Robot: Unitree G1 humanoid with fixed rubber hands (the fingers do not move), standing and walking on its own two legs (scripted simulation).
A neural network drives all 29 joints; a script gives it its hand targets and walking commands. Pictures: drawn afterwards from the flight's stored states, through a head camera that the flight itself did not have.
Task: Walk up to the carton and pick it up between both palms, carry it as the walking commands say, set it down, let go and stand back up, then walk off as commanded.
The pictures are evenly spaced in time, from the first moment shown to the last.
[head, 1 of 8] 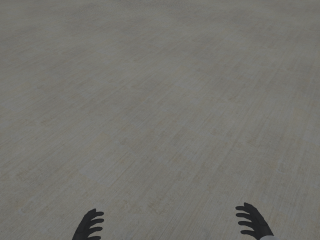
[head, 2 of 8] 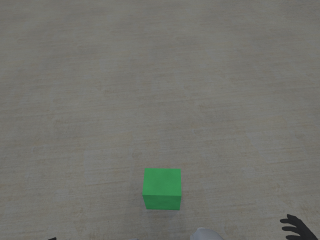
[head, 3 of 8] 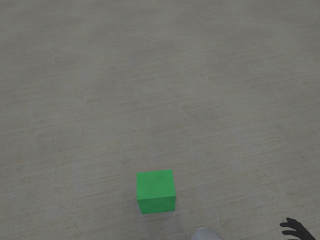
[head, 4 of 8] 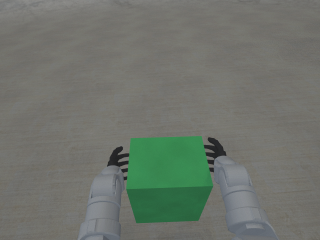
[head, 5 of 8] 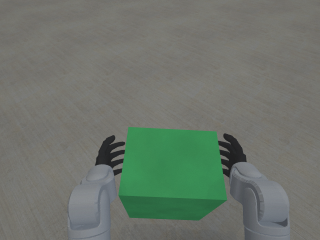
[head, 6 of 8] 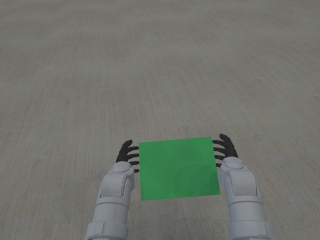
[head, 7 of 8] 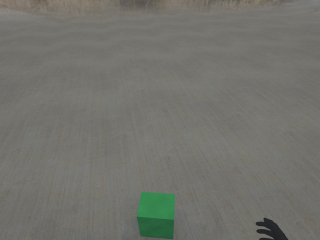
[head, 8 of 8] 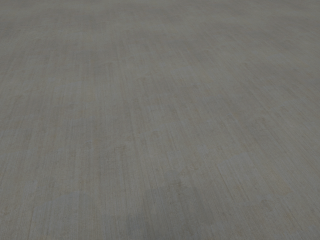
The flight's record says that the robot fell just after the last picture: no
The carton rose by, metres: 0.68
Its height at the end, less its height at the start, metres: -0.05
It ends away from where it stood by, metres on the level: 2.87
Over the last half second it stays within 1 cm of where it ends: yes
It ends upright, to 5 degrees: no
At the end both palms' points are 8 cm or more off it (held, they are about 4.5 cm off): yes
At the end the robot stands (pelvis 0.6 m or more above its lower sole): yes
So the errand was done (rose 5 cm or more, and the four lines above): no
